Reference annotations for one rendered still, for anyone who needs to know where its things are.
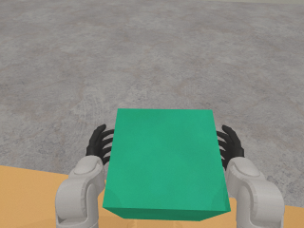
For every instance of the robot left hand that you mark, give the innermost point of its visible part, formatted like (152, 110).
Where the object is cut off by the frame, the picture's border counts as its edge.
(96, 143)

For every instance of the carton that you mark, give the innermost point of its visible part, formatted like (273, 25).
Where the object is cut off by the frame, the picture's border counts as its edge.
(165, 164)

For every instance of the left robot forearm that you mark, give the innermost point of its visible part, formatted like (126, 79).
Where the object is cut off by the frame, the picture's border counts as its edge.
(76, 199)

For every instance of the right robot forearm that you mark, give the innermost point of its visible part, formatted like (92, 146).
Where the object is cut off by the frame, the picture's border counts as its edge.
(260, 203)

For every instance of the robot right hand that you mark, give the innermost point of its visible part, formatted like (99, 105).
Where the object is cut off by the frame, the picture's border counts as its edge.
(232, 145)

